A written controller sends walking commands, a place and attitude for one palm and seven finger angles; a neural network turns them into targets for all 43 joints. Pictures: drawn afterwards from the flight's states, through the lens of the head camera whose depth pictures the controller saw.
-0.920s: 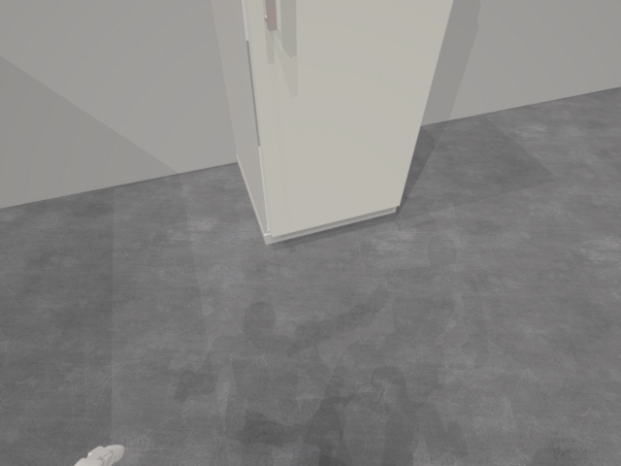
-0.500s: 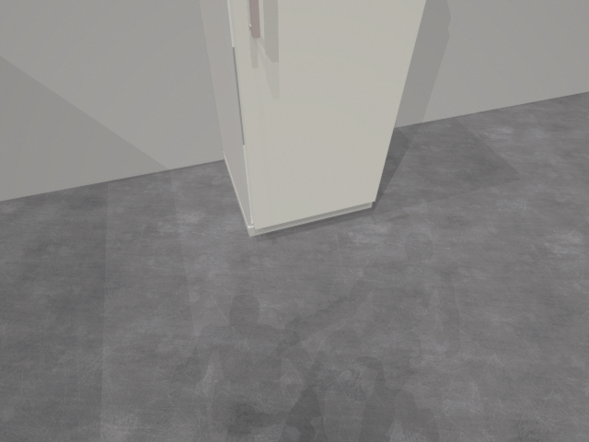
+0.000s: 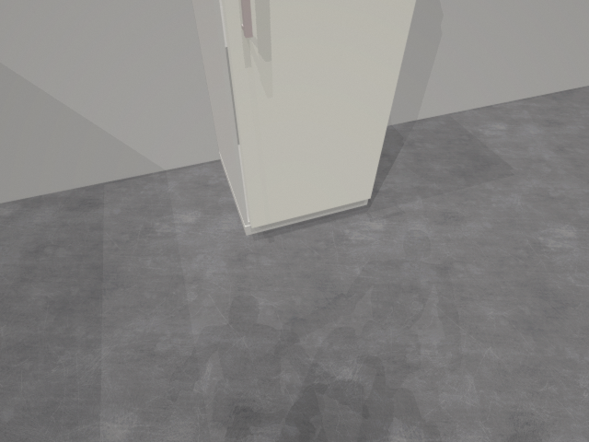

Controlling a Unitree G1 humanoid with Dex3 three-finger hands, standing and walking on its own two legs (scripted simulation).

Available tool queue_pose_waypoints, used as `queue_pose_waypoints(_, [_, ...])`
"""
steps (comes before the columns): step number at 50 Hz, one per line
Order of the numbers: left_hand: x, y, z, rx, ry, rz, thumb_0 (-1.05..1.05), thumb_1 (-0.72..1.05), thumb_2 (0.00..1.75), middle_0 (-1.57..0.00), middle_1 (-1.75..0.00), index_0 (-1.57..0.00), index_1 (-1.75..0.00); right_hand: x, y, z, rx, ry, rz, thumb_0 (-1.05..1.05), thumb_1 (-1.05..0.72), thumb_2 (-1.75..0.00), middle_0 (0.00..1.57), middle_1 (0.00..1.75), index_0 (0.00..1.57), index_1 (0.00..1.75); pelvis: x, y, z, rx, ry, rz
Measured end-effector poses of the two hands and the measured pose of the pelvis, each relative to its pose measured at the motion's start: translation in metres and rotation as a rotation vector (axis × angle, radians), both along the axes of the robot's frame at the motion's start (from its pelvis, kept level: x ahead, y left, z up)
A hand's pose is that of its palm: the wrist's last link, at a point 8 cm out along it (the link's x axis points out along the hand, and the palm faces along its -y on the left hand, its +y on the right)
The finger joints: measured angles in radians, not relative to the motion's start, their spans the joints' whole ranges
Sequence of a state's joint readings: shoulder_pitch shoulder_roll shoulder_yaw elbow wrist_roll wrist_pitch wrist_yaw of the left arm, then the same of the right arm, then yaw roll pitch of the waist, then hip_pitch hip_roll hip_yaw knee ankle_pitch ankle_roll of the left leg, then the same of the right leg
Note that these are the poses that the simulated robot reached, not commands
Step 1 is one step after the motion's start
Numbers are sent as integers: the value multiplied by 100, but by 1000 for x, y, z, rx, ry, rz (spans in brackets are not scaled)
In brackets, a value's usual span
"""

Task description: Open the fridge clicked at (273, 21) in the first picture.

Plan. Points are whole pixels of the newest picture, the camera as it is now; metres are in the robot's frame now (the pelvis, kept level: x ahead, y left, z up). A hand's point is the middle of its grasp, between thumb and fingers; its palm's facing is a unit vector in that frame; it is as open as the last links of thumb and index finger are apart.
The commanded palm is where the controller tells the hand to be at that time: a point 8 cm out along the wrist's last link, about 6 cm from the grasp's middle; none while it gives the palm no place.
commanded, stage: look at it before walking up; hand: left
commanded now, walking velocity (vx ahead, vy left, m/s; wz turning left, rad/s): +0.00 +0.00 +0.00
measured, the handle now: out of the picture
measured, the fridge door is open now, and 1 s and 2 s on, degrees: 0 0 0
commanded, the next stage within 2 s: walk to a spot facing it in 0.52 s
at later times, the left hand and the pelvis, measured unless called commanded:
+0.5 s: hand out of the picture +0.08 +0.25 -0.16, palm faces -0.02 -0.94 -0.33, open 7.4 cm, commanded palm none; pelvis +0.00 +0.00 +0.00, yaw +0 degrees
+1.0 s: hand out of the picture +0.06 +0.19 -0.18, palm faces -0.13 -0.96 -0.27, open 7.4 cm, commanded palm none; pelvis +0.00 -0.02 -0.02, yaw -11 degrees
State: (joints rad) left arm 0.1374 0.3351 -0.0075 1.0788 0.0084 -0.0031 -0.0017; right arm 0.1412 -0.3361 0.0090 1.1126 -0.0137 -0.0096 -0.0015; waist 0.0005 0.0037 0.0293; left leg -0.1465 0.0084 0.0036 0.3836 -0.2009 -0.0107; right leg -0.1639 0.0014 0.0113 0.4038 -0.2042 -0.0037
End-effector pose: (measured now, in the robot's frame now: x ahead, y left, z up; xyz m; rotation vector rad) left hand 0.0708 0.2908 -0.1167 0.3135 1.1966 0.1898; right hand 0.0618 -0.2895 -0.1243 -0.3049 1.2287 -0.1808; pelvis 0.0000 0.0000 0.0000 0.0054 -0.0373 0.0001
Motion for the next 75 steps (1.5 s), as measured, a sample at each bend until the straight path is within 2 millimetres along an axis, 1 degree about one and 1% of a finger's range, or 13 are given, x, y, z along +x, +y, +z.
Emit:
queue_pose_waypoints(10, [3, -1, -1, -7, -6, -6, 1, 91, 90, -20, -30, -20, -30, 6, 1, 2, 0, -16, 3, 1, -90, -89, 21, 30, 20, 30, 1, 0, 0, -1, 4, -2])
queue_pose_waypoints(37, [-1, 4, -3, 0, 26, 7, 1, 91, 90, -20, -30, -20, -30, 19, 5, 5, -11, -39, -3, 1, -90, -90, 21, 30, 20, 30, 4, 4, 0, -1, 6, -26])
queue_pose_waypoints(41, [-3, -5, -11, -15, 54, -15, 1, 91, 90, -20, -30, -20, -30, 11, 13, -2, 10, -63, -49, 1, -90, -90, 21, 30, 20, 30, 0, 4, -5, 5, 10, -68])
queue_pose_waypoints(45, [-5, -23, -21, -41, 78, -51, 1, 91, 90, -20, -30, -20, -30, -8, 21, -15, 50, -68, -102, 1, -90, -90, 21, 30, 20, 30, -6, -1, -12, 25, 9, -121])
queue_pose_waypoints(51, [-10, -59, -29, -74, 71, -87, 1, 91, 90, -20, -30, -20, -30, -41, 15, -42, 115, -26, -183, 1, -90, -90, 21, 30, 20, 30, -3, -18, -26, 11, 0, -188])
queue_pose_waypoints(55, [-26, -77, -23, -99, 104, -74, 0, 91, 90, -20, -30, -20, -30, -47, 11, -33, 128, 0, -211, 1, -91, -90, 21, 30, 20, 30, 5, -23, -14, 5, 9, -217])
queue_pose_waypoints(58, [-33, -85, -16, -116, 165, -88, 0, 91, 90, -20, -30, -20, -30, -41, 8, -20, 127, -33, -248, 1, -91, -90, 21, 30, 20, 30, 15, -25, -5, 12, 24, -249])
queue_pose_waypoints(60, [-33, -86, -13, -122, 198, -101, 1, 91, 90, -20, -30, -20, -30, -35, 6, -13, 121, -56, -272, 1, -91, -90, 20, 30, 20, 30, 22, -25, 0, 18, 33, -271])
queue_pose_waypoints(64, [-18, -82, -11, -122, 233, -122, 1, 91, 90, -21, -30, -20, -30, -16, 6, -5, 105, -87, -305, 1, -91, -90, 20, 30, 20, 30, 42, -21, 3, 19, 49, -312])
queue_pose_waypoints(68, [12, -69, -15, -115, 237, -140, 1, 91, 90, -21, -30, -20, -30, 15, 11, -1, 90, -117, -318, 1, -91, -90, 20, 30, 19, 30, 68, -14, 2, 12, 57, -349])
queue_pose_waypoints(71, [45, -57, -22, -109, 237, -158, 1, 91, 90, -21, -30, -20, -30, 46, 19, 2, 74, -159, -327, 1, -91, -90, 20, 30, 19, 30, 92, -5, -3, 8, 60, -380])
queue_pose_waypoints(73, [73, -47, -34, -108, 235, -181, 1, 91, 90, -20, -30, -20, -30, 65, 23, 0, 48, -209, -337, 1, -91, -90, 20, 30, 20, 30, 111, 2, -13, -8, 64, -413])
queue_pose_waypoints(75, [106, -41, -42, -102, 235, -222, 1, 91, 90, -20, -30, -20, -30, 73, 29, -2, 30, -238, -368, 1, -91, -90, 20, 30, 20, 30, 125, 6, -18, -2, 55, -447])
